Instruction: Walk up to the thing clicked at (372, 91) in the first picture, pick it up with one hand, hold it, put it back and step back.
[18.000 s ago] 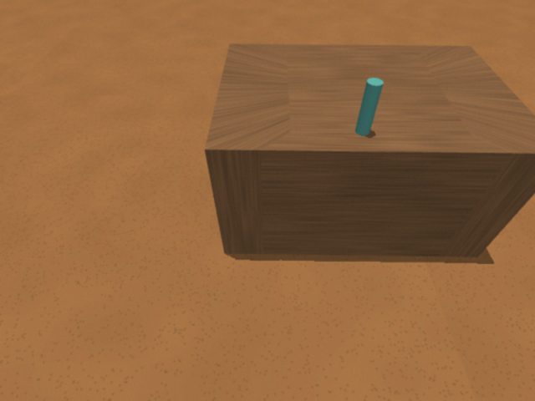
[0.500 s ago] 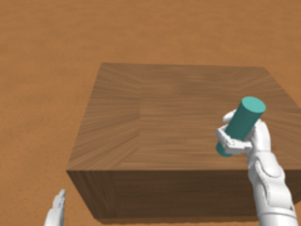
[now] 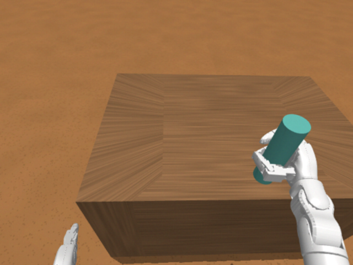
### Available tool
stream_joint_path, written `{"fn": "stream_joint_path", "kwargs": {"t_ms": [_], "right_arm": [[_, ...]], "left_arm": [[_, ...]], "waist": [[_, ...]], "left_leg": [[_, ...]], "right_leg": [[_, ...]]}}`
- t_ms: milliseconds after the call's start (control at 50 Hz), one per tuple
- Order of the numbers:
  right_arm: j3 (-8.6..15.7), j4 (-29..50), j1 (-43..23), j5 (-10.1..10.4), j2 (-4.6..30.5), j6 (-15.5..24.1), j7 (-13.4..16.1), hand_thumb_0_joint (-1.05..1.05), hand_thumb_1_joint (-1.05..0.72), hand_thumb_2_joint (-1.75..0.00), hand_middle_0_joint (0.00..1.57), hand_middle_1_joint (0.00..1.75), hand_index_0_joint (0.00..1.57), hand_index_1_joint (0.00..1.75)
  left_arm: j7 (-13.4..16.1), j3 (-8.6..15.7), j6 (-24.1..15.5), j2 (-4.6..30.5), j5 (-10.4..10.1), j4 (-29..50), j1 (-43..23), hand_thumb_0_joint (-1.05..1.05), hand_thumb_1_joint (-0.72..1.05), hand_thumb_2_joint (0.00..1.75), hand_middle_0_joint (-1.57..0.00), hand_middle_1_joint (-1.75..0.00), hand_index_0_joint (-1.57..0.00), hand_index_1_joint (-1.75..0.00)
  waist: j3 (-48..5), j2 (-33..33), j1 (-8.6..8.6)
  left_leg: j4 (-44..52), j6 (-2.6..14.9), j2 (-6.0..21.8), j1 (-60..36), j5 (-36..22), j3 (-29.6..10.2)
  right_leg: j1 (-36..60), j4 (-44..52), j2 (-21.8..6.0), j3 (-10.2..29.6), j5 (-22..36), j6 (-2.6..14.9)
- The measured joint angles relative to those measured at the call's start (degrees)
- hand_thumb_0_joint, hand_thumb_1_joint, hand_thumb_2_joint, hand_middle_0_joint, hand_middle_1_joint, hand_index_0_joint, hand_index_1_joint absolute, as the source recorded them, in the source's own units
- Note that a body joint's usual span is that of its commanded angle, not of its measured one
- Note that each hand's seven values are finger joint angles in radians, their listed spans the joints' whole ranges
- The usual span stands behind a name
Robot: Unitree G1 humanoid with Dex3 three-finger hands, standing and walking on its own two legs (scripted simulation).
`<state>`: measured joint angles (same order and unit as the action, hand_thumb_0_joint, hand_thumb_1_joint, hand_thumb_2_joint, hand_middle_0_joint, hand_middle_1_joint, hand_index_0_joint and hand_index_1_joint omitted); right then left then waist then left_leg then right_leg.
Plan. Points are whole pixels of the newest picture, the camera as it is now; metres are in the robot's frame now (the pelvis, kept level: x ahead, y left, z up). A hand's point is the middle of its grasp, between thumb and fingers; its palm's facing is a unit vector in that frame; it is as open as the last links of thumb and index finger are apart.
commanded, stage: hold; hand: right
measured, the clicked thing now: (277, 153) +0.32 -0.19 +0.14
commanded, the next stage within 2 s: crouch in 0.92 s
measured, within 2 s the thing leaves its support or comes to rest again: neither
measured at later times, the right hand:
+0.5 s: hand (264, 157) +0.32 -0.17 +0.12, palm faces +0.05 +1.00 +0.01, open 6.5 cm
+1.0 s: hand (269, 157) +0.32 -0.18 +0.12, palm faces +0.08 +1.00 -0.01, open 6.5 cm
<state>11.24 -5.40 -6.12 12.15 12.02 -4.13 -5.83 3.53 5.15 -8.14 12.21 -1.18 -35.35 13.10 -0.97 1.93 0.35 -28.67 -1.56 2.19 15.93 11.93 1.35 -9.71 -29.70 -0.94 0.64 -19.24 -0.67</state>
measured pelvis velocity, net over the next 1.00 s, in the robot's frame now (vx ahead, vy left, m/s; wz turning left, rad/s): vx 0.00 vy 0.00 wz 0.00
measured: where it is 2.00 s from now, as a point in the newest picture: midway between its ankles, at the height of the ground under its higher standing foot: outside the picture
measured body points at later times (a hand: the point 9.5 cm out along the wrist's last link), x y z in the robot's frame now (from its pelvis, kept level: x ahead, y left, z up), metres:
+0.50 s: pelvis +0.00 +0.00 +0.00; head +0.00 +0.02 +0.45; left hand +0.17 +0.26 -0.08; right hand +0.31 -0.22 +0.12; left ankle +0.04 +0.14 -0.74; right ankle -0.04 -0.13 -0.74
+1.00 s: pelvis +0.00 +0.00 +0.00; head +0.00 +0.02 +0.45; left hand +0.16 +0.26 -0.08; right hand +0.31 -0.23 +0.13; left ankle +0.04 +0.14 -0.74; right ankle -0.04 -0.13 -0.74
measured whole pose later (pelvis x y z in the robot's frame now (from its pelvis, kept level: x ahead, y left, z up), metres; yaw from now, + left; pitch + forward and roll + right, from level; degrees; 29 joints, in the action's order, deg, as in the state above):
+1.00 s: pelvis +0.00 +0.00 +0.00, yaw +0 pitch -1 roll +0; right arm 12.0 -6.4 -6.6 12.4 12.6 -4.6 -6.2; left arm 3.0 5.4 -7.2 12.1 -1.4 -36.3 13.2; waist -0.5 2.2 0.3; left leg -28.1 -1.5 2.2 15.7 11.6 1.3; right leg -9.2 -28.7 -0.9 0.6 -18.7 -0.8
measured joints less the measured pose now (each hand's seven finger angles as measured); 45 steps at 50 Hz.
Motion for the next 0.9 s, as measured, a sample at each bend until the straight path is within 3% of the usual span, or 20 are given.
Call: {"fn": "stream_joint_path", "kwargs": {"t_ms": [200,300,440,600,760,900], "right_arm": [[-0.16,0.61,0.08,0.09,-0.06,0.23,0.30,-0.03,0.01,-1.19,0.88,1.22,0.92,1.23],[0.10,-0.21,-1.63,0.16,0.28,0.81,0.23,-0.03,0.01,-1.19,0.88,1.22,0.92,1.23],[-0.75,-0.15,0.01,0.10,-0.26,-1.64,-1.04,-0.03,0.01,-1.19,0.88,1.23,0.91,1.24],[0.83,-0.83,-0.61,0.21,-0.22,0.48,0.33,-0.03,0.01,-1.19,0.88,1.23,0.91,1.24],[-1.02,-0.31,-1.31,-0.27,-0.14,0.43,-0.24,-0.03,0.01,-1.19,0.88,1.23,0.91,1.24],[0.66,-1.13,-1.00,0.43,0.27,-0.45,-0.24,-0.03,0.02,-1.20,0.88,1.23,0.92,1.24]], "left_arm": [[0.17,1.45,0.04,0.48,0.10,0.53,0.24,-0.01,-0.53,0.04,-0.05,-0.05,-0.06,-0.05],[0.32,0.67,0.17,0.81,-0.20,-0.93,-0.15,-0.01,-0.53,0.05,-0.05,-0.05,-0.05,-0.05],[-0.73,0.33,0.58,0.08,-0.05,-0.15,-0.37,-0.01,-0.53,0.04,-0.05,-0.05,-0.05,-0.05],[-0.37,1.02,0.44,0.34,-0.02,-0.13,0.01,-0.01,-0.53,0.04,-0.05,-0.05,-0.06,-0.05],[0.33,0.32,0.55,0.76,-0.08,-1.54,-1.07,-0.01,-0.53,0.04,-0.05,-0.05,-0.05,-0.05],[-0.21,0.57,0.66,0.18,-0.08,-0.42,-0.56,-0.01,-0.53,0.04,-0.05,-0.05,-0.06,-0.05]], "waist": [[0.79,0.46,0.09],[0.17,0.07,-0.10],[-0.01,0.89,0.15],[0.75,0.15,-0.02],[0.53,0.16,0.17],[0.03,0.60,0.36]], "left_leg": [[0.07,-0.13,0.11,-0.21,0.09,-0.13],[0.10,-0.02,-0.01,-0.13,0.15,-0.05],[0.74,0.02,-0.10,-0.42,-0.14,-0.12],[-0.01,0.17,-0.07,-0.01,0.15,0.07],[0.31,0.13,-0.04,-0.13,-0.12,0.01],[0.57,0.06,-0.07,-0.44,-0.19,-0.12]], "right_leg": [[0.30,0.20,0.12,-0.13,-0.05,0.10],[0.23,0.26,0.00,-0.06,-0.08,0.00],[0.57,0.92,-0.08,-0.17,0.18,-0.04],[0.28,0.60,-0.09,0.04,0.19,-0.17],[0.33,0.72,-0.05,-0.03,0.34,-0.14],[0.69,0.97,-0.06,-0.17,0.37,-0.06]]}}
